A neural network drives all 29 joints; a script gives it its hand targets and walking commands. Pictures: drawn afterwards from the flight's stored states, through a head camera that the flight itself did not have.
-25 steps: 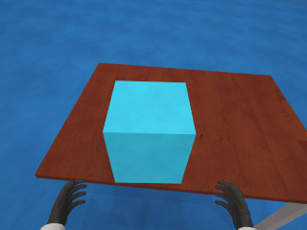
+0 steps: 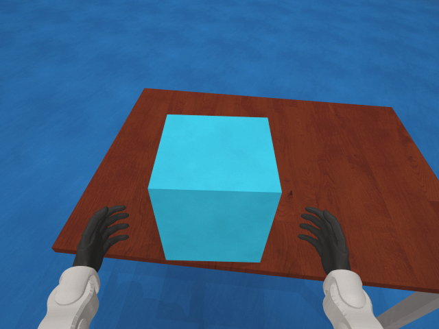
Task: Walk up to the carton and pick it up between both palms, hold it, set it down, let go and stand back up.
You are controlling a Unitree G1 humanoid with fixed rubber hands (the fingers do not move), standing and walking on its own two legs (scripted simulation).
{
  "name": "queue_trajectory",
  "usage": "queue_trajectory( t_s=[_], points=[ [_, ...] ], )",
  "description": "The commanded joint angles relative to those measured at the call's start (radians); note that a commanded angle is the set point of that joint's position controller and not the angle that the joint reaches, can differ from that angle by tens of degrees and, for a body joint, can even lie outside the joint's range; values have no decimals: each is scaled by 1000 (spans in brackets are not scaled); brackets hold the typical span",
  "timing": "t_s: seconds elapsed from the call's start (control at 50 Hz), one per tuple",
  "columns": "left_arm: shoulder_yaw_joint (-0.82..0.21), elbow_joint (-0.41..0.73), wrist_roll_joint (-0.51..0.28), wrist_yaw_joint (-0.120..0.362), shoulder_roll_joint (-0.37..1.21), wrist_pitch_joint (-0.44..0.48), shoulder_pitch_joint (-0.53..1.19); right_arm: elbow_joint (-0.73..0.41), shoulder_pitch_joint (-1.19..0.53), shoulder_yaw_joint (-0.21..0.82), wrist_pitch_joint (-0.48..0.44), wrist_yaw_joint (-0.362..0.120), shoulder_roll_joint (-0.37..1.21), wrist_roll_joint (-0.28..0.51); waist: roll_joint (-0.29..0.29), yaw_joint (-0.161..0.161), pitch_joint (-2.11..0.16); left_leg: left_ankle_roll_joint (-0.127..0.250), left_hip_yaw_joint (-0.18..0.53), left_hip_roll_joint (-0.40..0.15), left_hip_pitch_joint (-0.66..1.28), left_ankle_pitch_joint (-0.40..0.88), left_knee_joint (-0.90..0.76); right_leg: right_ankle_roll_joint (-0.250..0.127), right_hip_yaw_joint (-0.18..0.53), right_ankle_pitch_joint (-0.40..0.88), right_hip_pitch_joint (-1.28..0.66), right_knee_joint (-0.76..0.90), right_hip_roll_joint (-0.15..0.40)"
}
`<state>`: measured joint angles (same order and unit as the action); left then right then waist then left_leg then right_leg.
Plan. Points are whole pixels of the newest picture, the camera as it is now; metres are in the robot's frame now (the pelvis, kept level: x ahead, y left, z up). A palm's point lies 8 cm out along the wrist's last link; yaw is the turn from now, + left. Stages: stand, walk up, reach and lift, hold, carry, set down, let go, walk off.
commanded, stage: reach and lift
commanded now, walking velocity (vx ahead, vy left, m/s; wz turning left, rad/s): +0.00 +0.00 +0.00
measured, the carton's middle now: (215, 191) +0.40 +0.04 +0.03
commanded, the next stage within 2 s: none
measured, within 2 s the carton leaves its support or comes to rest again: neither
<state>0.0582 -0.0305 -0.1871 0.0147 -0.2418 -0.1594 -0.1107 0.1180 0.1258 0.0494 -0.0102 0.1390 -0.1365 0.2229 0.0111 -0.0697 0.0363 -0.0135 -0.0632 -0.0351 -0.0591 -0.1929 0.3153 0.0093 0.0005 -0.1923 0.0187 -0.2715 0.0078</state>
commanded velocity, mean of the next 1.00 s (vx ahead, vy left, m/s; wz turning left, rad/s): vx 0.00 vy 0.00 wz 0.00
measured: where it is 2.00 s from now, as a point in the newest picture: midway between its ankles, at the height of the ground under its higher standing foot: outside the picture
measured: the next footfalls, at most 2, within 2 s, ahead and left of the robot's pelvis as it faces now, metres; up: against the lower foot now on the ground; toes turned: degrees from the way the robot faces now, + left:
none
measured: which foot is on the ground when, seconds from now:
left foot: down 0.00-1.00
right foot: down 0.00-1.00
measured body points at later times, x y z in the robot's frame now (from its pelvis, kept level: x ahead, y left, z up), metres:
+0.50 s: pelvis -0.02 -0.01 +0.00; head -0.01 +0.01 +0.45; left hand +0.31 +0.24 +0.12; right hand +0.34 -0.17 +0.11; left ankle -0.01 +0.12 -0.75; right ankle -0.02 -0.13 -0.75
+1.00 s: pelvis -0.02 -0.01 +0.00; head -0.02 +0.01 +0.45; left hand +0.38 +0.24 +0.18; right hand +0.40 -0.17 +0.16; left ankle -0.01 +0.12 -0.75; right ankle -0.02 -0.13 -0.75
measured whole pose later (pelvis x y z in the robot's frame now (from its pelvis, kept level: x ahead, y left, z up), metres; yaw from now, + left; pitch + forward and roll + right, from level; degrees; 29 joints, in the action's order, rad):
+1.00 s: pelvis -0.02 -0.01 +0.00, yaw +1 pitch +0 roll -1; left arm 0.16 -0.42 -0.19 0.00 -0.37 -0.59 0.71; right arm 0.54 -0.71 0.05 0.37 0.19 -0.29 0.43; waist 0.02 -0.02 -0.01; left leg -0.02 -0.04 -0.05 -0.17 -0.17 0.35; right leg 0.00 -0.01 -0.17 0.12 -0.30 -0.01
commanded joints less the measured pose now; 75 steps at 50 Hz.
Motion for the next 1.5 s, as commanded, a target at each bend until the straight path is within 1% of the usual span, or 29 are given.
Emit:
queue_trajectory(
  t_s=[0.0, 0.28, 0.54, 0.56, 0.62, 0.66, 0.72, 0.74, 0.76, 0.8, 0.86, 0.9, 0.94, 0.96, 1.0, 1.04, 1.06, 1.08, 1.12, 1.16, 1.2, 1.24, 1.28, 1.36, 1.38, 1.4, 1.42, 1.44, 1.48],
  points=[
    [73, 177, 11, 8, -74, -43, 177, -168, -171, -25, 16, 16, -75, 17, -37, 9, -130, -35, 19, 39, 167, 428, 24, -25, 9, 138, 105, 64, -36],
    [148, 197, 22, 11, -97, -253, 475, -161, -485, -37, 164, 56, -123, 65, -32, 22, -205, -26, -9, 44, 106, 330, 13, -5, -1, 170, 60, 27, -42],
    [188, 88, 31, 4, -152, -408, 772, -38, -790, -41, 289, 82, -170, 124, -34, 41, -283, -14, -16, 43, 86, 292, 20, 9, -16, 187, 52, -1, -53],
    [176, 37, 46, 7, -144, -414, 765, 26, -780, -35, 303, 77, -171, 134, -56, 52, -222, -17, -8, 41, 85, 297, 20, 2, -11, 186, 59, 0, -53],
    [191, 10, 35, 5, -182, -403, 863, 19, -881, -53, 314, 81, -182, 133, -27, 50, -263, -8, -7, 42, 58, 252, 17, 8, -9, 173, 46, 1, -52],
    [185, 3, 35, 4, -188, -399, 880, 21, -896, -56, 316, 80, -198, 140, -50, 57, -305, -16, -2, 45, 81, 307, 31, 9, -13, 237, 31, -12, -54],
    [184, -6, 11, 2, -224, -394, 967, 27, -987, -47, 317, 71, -229, 157, -30, 51, -395, -13, 9, 46, 113, 365, 54, 8, -20, 282, 36, -28, -65],
    [180, -19, 6, 2, -222, -394, 965, 20, -994, -42, 315, 71, -230, 168, -25, 59, -408, -13, 7, 47, 118, 385, 60, 11, -22, 307, 25, -28, -66],
    [180, -19, 3, -2, -241, -395, 1038, 36, -1049, -49, 320, 71, -240, 170, -55, 50, -418, -14, 7, 48, 102, 375, 57, 6, -13, 293, 34, -28, -64],
    [177, -116, 9, -3, -252, -405, 1071, 127, -1080, -55, 336, 66, -237, 165, -44, 55, -382, -10, 7, 47, 74, 323, 50, 3, -19, 238, 51, -18, -59],
    [157, -182, 0, -5, -250, -399, 1111, 193, -1126, -46, 343, 55, -247, 190, -34, 58, -397, -2, 16, 38, 77, 330, 48, 2, -19, 252, 57, -19, -60],
    [131, -228, -1, -10, -247, -396, 1144, 255, -1156, -53, 345, 45, -262, 193, -66, 55, -395, -14, 23, 36, 90, 344, 52, -12, -21, 235, 71, -13, -61],
    [142, -225, 8, -19, -276, -393, 1194, 269, -1210, -42, 340, 44, -271, 206, -71, 45, -435, -11, 19, 36, 95, 362, 60, -4, -16, 261, 56, -14, -59],
    [128, -259, -3, -19, -284, -393, 1221, 273, -1253, -34, 342, 44, -273, 212, -49, 54, -440, -4, 19, 39, 81, 355, 61, 2, -17, 281, 41, -15, -59],
    [120, -368, -9, -13, -295, -380, 1266, 382, -1291, -40, 350, 43, -270, 193, -28, 55, -407, 1, 21, 38, 40, 308, 54, 11, -17, 262, 57, -17, -57],
    [118, -378, 7, -12, -287, -361, 1267, 419, -1281, -27, 341, 42, -268, 201, -49, 50, -432, -5, 17, 41, 61, 342, 52, 11, -14, 309, 31, -23, -54],
    [111, -416, 3, -10, -300, -357, 1335, 451, -1338, -28, 345, 40, -267, 208, -55, 57, -428, -3, 21, 44, 47, 328, 50, 10, -13, 284, 41, -13, -53],
    [96, -478, -3, -9, -291, -351, 1342, 508, -1351, -15, 345, 35, -270, 209, -32, 52, -401, -1, 24, 35, 33, 308, 43, 4, -20, 245, 58, -9, -56],
    [61, -488, -29, -13, -294, -331, 1392, 489, -1405, -26, 336, 31, -280, 206, -38, 63, -449, -3, 28, 37, 47, 297, 49, 5, -21, 227, 73, -8, -55],
    [42, -524, -50, -14, -309, -323, 1460, 489, -1496, -32, 335, 35, -301, 203, -28, 70, -485, -1, 31, 44, 48, 320, 61, 15, -22, 274, 74, -12, -56],
    [48, -567, -48, -18, -325, -309, 1500, 533, -1527, -43, 332, 34, -308, 201, -31, 59, -527, -8, 29, 35, 54, 346, 72, 6, -25, 296, 65, -20, -59],
    [44, -577, -30, -28, -324, -307, 1540, 604, -1548, -27, 336, 28, -311, 218, -77, 57, -511, -16, 29, 35, 64, 345, 64, -4, -26, 276, 78, -15, -58],
    [23, -632, -45, -32, -331, -299, 1575, 648, -1584, -15, 339, 26, -304, 221, -50, 63, -505, -15, 30, 29, 54, 331, 65, 1, -31, 255, 93, -6, -56],
    [0, -750, -56, -33, -326, -269, 1613, 723, -1640, -10, 333, 24, -313, 214, -56, 62, -517, -11, 35, 33, 38, 328, 71, 5, -33, 274, 118, -14, -47],
    [-12, -788, -61, -29, -323, -263, 1633, 761, -1649, -5, 335, 22, -302, 224, -51, 77, -507, -7, 39, 27, 25, 319, 73, 4, -31, 273, 122, -15, -46],
    [-35, -828, -75, -27, -315, -252, 1649, 789, -1671, 3, 335, 19, -299, 229, -50, 66, -503, -5, 39, 27, 20, 290, 65, 2, -33, 234, 119, -12, -46],
    [-36, -833, -72, -26, -314, -230, 1633, 794, -1655, 12, 327, 17, -284, 233, -40, 60, -491, -3, 41, 26, 7, 305, 65, 1, -30, 248, 120, -12, -45],
    [-40, -822, -76, -28, -313, -211, 1660, 795, -1660, 6, 320, 18, -293, 229, -63, 67, -520, -14, 41, 27, 18, 320, 68, -1, -35, 251, 124, -11, -45],
    [-28, -846, -39, -28, -300, -200, 1608, 842, -1614, 23, 304, 17, -283, 223, -71, 66, -521, -28, 37, 24, 60, 422, 90, -2, -38, 323, 109, -15, -49]
  ],
)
